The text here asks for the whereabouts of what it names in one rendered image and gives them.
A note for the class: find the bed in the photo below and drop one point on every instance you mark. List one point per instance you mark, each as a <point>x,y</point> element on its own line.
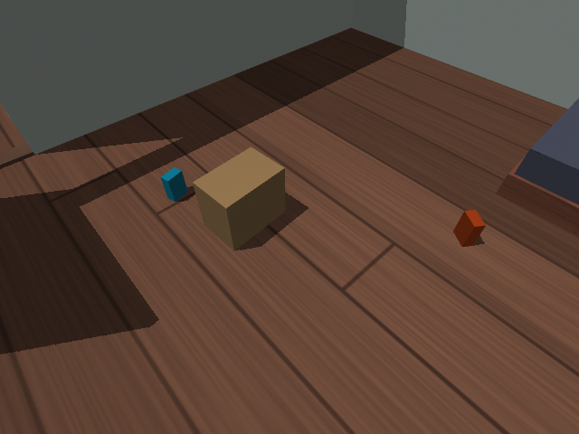
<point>546,181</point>

